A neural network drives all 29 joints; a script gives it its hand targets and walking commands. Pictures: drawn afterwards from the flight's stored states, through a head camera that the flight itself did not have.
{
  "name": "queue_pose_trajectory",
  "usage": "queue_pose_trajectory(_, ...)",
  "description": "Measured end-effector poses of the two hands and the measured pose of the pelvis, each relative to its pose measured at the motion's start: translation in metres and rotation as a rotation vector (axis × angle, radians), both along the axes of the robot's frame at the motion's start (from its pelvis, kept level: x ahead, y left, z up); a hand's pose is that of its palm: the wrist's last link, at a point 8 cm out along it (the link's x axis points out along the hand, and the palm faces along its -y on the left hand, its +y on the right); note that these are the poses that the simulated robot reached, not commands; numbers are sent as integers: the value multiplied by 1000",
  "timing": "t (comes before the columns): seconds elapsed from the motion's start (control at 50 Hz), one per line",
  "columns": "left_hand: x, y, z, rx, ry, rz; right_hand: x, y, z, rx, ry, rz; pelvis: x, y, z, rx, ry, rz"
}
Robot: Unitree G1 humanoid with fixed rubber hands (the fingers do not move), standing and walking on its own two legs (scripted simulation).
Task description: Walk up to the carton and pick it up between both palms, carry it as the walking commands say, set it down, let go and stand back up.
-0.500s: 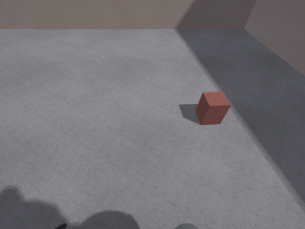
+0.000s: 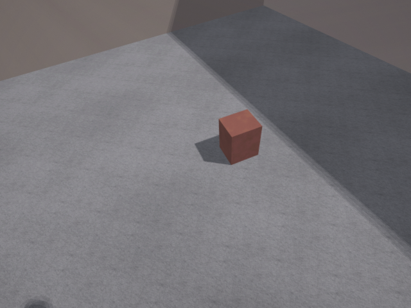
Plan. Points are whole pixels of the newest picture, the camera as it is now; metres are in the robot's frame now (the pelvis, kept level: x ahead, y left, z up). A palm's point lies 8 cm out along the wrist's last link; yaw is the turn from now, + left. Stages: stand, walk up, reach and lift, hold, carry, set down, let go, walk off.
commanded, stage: walk up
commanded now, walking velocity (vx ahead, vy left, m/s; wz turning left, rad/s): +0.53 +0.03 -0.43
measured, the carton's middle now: (239, 137) +1.13 -0.21 -0.63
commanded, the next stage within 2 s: none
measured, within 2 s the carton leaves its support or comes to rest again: neither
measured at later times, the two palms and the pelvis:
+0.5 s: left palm (115, 282) +0.22 +0.22 -0.13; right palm (292, 181) +0.47 -0.25 -0.15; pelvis +0.33 -0.02 -0.02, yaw -8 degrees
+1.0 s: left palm (171, 125) +0.71 +0.11 -0.11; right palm (325, 161) +0.52 -0.37 -0.13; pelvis +0.58 -0.11 +0.01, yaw -9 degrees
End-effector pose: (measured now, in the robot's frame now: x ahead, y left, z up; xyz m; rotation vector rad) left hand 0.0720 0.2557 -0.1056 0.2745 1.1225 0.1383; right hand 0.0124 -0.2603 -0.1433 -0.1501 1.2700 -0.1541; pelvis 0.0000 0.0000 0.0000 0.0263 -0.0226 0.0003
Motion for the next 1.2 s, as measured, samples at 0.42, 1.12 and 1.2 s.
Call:
queue_pose_trajectory(0.42, 73, -43, 2, 10, 464, 207, 409, 10, 15, 97, -310, 82, 261, -25, -4, 57, 57, -135)
queue_pose_trajectory(1.12, 607, -125, -4, -19, 178, -80, 628, -114, 26, -27, -44, -116, 622, -113, 19, -8, 9, -174)
queue_pose_trajectory(1.2, 609, -107, -16, -32, 229, -41, 682, -105, 33, -58, -112, -91, 653, -101, 13, -39, 14, -176)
